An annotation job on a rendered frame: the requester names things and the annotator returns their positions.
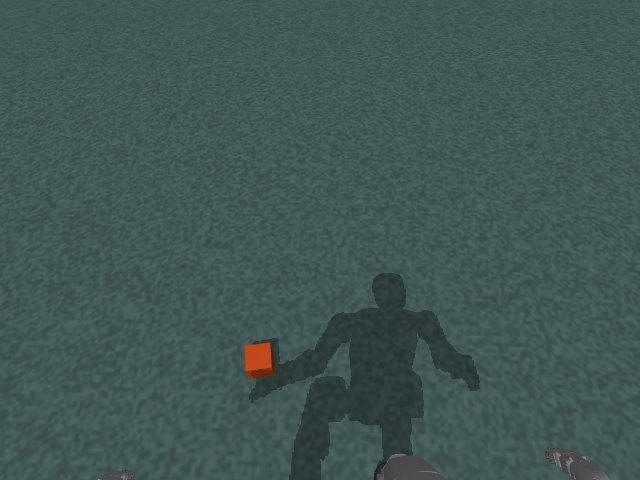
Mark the cube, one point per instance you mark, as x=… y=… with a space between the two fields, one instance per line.
x=259 y=360

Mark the right robot hand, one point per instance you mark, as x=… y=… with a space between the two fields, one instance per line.
x=574 y=464

